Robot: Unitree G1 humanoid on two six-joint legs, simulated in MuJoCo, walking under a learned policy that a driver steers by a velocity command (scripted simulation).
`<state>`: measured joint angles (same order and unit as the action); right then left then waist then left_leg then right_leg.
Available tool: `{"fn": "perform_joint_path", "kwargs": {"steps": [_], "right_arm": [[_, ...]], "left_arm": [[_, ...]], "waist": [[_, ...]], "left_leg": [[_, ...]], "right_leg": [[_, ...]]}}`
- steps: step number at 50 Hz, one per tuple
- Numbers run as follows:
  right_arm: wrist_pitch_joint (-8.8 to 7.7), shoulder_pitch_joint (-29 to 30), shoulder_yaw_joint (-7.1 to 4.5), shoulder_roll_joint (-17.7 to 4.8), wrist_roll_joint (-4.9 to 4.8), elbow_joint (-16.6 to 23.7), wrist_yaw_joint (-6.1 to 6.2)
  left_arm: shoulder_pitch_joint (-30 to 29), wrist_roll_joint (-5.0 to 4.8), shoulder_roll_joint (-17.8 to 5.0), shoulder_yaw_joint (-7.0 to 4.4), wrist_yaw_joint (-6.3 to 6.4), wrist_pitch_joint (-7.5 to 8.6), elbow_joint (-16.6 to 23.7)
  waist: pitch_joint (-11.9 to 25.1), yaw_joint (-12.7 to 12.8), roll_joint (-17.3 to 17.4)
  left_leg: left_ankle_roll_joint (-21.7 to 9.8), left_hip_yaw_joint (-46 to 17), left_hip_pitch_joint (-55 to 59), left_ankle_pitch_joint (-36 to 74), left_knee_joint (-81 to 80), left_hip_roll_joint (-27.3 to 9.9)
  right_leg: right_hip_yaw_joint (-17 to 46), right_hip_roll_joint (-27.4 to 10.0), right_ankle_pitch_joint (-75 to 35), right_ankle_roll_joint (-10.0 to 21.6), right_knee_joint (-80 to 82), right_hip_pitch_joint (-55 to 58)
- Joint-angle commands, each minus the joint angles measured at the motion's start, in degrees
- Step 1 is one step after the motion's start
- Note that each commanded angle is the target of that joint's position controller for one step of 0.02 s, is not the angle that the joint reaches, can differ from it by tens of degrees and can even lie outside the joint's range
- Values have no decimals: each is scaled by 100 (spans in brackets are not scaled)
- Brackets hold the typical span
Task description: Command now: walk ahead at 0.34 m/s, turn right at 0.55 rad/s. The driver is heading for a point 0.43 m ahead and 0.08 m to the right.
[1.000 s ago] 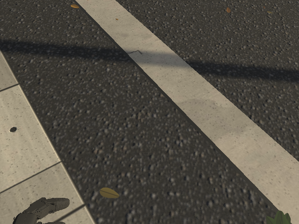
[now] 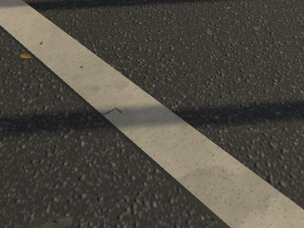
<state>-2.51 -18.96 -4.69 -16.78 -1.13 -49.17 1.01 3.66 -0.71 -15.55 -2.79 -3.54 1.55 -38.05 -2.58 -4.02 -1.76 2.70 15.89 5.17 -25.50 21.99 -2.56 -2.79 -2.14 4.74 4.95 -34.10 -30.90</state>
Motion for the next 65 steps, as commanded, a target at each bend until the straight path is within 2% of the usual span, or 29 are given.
{"fn": "perform_joint_path", "kwargs": {"steps": [1, 2, 3, 4, 5, 6, 9, 16, 21, 23, 24, 25, 26, 27, 29, 34, 39, 42, 43, 44, 45, 46, 51, 54, 56, 58, 60, 62, 65], "right_arm": [[-41, 167, -107, -750, 143, 567, 70], [-174, -328, 95, -255, 257, 829, -4], [-283, 38, -20, -858, 112, 732, -71], [-305, 509, -20, -875, -50, 920, -75], [-288, 614, -6, -770, 24, 874, -4], [-227, 656, -39, -816, 132, 848, 68], [-15, 433, -30, -677, 181, 839, 98], [130, 1123, 48, -538, 157, 1037, 94], [46, 1386, 7, -627, 119, 1177, 11], [-37, 1075, -41, -647, 107, 1105, -24], [-63, 936, -102, -853, 161, 1090, -11], [-18, 1055, -177, -1269, 255, 1196, 45], [36, 868, -202, -1288, 410, 1090, 16], [35, 945, -135, -991, 340, 1189, 7], [87, 1252, -42, -622, 209, 1273, 40], [241, 1135, -72, -738, 210, 1151, 113], [290, 1118, -126, -944, 80, 1029, 26], [290, 1019, -42, -800, -50, 855, 3], [245, 774, 42, -584, 54, 775, -31], [174, 606, 166, -207, 294, 872, -86], [177, 1124, 132, -422, 267, 950, -24], [200, 1232, 82, -587, 191, 935, -4], [265, 734, 120, -408, 137, 530, -20], [289, 1023, 81, -753, 123, 682, -34], [319, 1079, 5, -937, 26, 691, -18], [344, 967, 7, -745, 33, 671, 0], [376, 878, 30, -517, 26, 671, -18], [381, 1276, -9, -586, -39, 937, -90], [339, 1151, 6, -520, -42, 924, -177]], "left_arm": [[1889, 21, -1570, -612, 205, -27, -69], [1421, 129, -2023, -609, 226, 1, 236], [1513, 95, -1601, -517, 175, 14, 359], [1244, 65, -1336, -442, 168, 53, 355], [986, -28, -1133, -406, 180, 74, 311], [751, -52, -956, -363, 232, 61, 343], [498, 115, -1024, -377, 294, 17, 446], [514, 0, -1154, -418, 519, -231, 414], [541, -1, -1090, -399, 517, -333, 446], [365, -64, -1002, -363, 531, -360, 511], [497, -47, -827, -311, 540, -364, 534], [977, 47, -485, -222, 533, -358, 530], [954, 14, -825, -311, 528, -310, 667], [1117, 36, -1272, -448, 529, -299, 504], [1057, -56, -1224, -504, 556, -442, 300], [587, -51, -590, -286, 519, -488, 535], [551, 4, -596, -228, 427, -468, 521], [922, 47, -586, -235, 365, -449, 293], [957, 97, -805, -255, 395, -447, 334], [674, 172, -1236, -313, 456, -469, 448], [586, 277, -851, -206, 410, -387, 452], [399, 309, -661, -134, 383, -291, 415], [173, 213, -417, -35, 417, -100, 90], [423, 147, -709, -158, 468, -152, -54], [609, 180, -865, -239, 533, -224, -62], [582, 125, -919, -310, 610, -284, -87], [578, 93, -900, -352, 649, -321, -40], [787, 79, -994, -376, 621, -164, -95], [384, -72, -1006, -398, 541, 44, -118]], "waist": [[1337, 1097, -476], [2296, 480, -1578], [2883, 965, -472], [2132, 892, -296], [1357, 665, 193], [1084, 521, 167], [962, 192, -41], [1090, 370, -371], [887, 458, -684], [858, 224, -742], [921, 252, -498], [1092, 635, 916], [952, 583, 1990], [941, 529, 1372], [756, 561, 811], [738, 322, 1182], [892, 225, 1386], [731, 460, 1144], [874, 366, 580], [890, 15, -967], [797, 418, -1032], [558, 377, -842], [618, 197, -678], [489, 376, -341], [251, 536, 100], [256, 475, -83], [349, 567, -631], [-58, 724, -571], [-194, 487, -398]], "left_leg": [[-143, -269, -2153, 3198, 3838, -548], [244, -1089, -4150, -1268, 6015, 695], [139, -2224, -4250, -1196, 6269, 370], [21, -2161, -4497, -787, 6045, 145], [14, -2069, -4554, -386, 5483, -85], [31, -2065, -4359, -96, 5048, -238], [154, -1983, -3597, 232, 4426, -130], [347, -2104, -3344, 1341, 2641, 208], [207, -2233, -3021, 1003, 1541, 424], [20, -2149, -2374, 1709, 305, 392], [-200, -2466, -1730, 2408, -91, -156], [-782, -3566, -1020, 3985, -62, -1447], [-1777, -4853, -911, 4694, -250, -2172], [-1905, -4573, -936, 4531, -179, -2148], [-1433, -3347, -1091, 3977, -17, -1422], [-1497, -2507, -1103, 3945, -170, -1083], [-1571, -2460, -1185, 3752, -78, -1273], [-1122, -2270, -1752, 2857, 232, -1026], [-645, -2026, -2277, 2007, 625, -766], [-93, -1342, -2910, 390, 1255, -125], [66, -1613, -2698, -393, 1542, -98], [98, -1710, -2626, -266, 1723, -142], [218, -1736, -2047, 723, 1212, -169], [58, -1786, -1940, 2477, 637, -185], [-213, -1847, -2319, 2502, 973, -79], [-211, -1750, -2587, 2159, 1271, 18], [-234, -1411, -2986, 91, 2246, 162], [-391, -1724, -3923, -721, 3457, -265], [-503, -1771, -3821, -410, 2811, -504]], "right_leg": [[1000, -308, -2244, 671, 321, 3631], [4239, -1957, -3164, 2116, 776, 5182], [4045, -1914, -3249, 2055, 982, 5117], [3148, -1649, -3203, 1805, 960, 4501], [2519, -1256, -2978, 1451, 1045, 3617], [2246, -1079, -2743, 1277, 1168, 2979], [1935, -842, -3149, 1252, 1428, 1801], [2043, -475, -1507, 844, 1292, 1538], [2788, -466, -950, 713, 912, 1811], [2934, -261, -857, 462, 560, 1840], [2779, -7, -98, 196, 163, 1523], [1865, 713, 2190, -172, -1070, 830], [1223, 1113, 3560, -473, -2163, -262], [1290, 736, 3283, -666, -3136, -397], [1124, 544, 2609, -911, -3629, -451], [604, 419, 2153, -1082, -2506, -17], [321, 296, 1862, -888, -670, 1107], [176, 395, 374, -492, 1371, 2288], [903, -160, -353, -280, 1481, 2998], [2049, -1231, -1397, 321, 1343, 3044], [2289, -1517, -834, 890, 1573, 2242], [2117, -1285, -433, 848, 1641, 2085], [1303, -832, -1537, 431, 1244, 2200], [1064, -539, -310, 102, 1064, 2292], [926, -392, 354, 30, 1126, 2203], [1008, -715, 281, 230, 1174, 2285], [1614, -1355, 1881, 652, 1672, 2275], [2472, -2090, 3169, 1014, 2324, 2204], [1718, -1814, 2589, 663, 2409, 2359]]}}
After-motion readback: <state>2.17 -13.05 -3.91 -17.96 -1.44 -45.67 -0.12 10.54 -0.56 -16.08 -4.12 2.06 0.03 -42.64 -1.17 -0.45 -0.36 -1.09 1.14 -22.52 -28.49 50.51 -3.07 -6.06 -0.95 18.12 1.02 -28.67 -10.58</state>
